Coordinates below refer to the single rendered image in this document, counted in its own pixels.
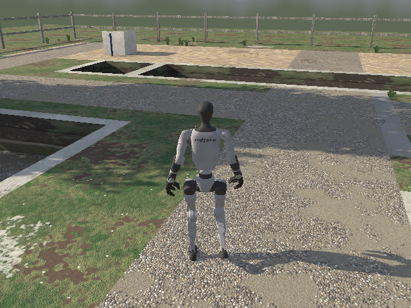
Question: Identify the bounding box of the humanoid robot torso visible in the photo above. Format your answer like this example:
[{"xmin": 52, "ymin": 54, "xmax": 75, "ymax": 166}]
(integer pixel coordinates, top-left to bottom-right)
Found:
[{"xmin": 191, "ymin": 126, "xmax": 221, "ymax": 193}]

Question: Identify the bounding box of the robot right shin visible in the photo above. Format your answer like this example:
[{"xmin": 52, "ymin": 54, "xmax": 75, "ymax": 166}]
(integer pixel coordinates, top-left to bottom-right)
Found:
[{"xmin": 216, "ymin": 207, "xmax": 226, "ymax": 251}]

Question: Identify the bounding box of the left robot forearm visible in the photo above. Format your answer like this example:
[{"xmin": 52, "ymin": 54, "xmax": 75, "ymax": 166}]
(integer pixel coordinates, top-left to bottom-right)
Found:
[{"xmin": 167, "ymin": 156, "xmax": 180, "ymax": 183}]

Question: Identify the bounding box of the right robot forearm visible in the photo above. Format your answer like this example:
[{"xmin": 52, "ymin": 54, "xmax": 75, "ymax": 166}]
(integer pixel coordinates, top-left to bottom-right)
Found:
[{"xmin": 230, "ymin": 155, "xmax": 242, "ymax": 179}]

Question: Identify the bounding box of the robot right upper arm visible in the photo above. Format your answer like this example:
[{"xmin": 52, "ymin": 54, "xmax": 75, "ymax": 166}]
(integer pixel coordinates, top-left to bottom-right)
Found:
[{"xmin": 219, "ymin": 129, "xmax": 237, "ymax": 164}]

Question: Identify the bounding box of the robot left hand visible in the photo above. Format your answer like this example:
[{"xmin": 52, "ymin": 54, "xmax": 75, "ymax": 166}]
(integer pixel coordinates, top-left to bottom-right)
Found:
[{"xmin": 165, "ymin": 181, "xmax": 180, "ymax": 196}]

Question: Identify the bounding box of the robot left upper arm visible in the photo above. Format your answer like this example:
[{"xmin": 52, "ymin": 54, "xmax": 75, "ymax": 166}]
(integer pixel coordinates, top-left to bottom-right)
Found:
[{"xmin": 174, "ymin": 129, "xmax": 192, "ymax": 165}]

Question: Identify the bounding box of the robot right hand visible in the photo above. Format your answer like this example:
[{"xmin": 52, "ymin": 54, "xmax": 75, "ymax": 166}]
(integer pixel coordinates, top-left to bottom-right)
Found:
[{"xmin": 229, "ymin": 176, "xmax": 243, "ymax": 189}]

